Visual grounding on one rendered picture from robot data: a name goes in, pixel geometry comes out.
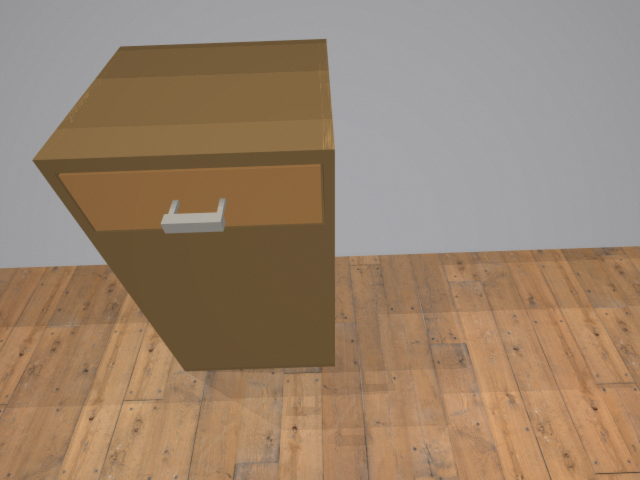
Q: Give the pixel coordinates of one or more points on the handle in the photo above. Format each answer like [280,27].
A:
[194,222]

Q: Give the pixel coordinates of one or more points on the drawer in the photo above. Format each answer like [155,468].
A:
[257,195]

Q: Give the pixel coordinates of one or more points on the cabinet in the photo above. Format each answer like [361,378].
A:
[250,297]

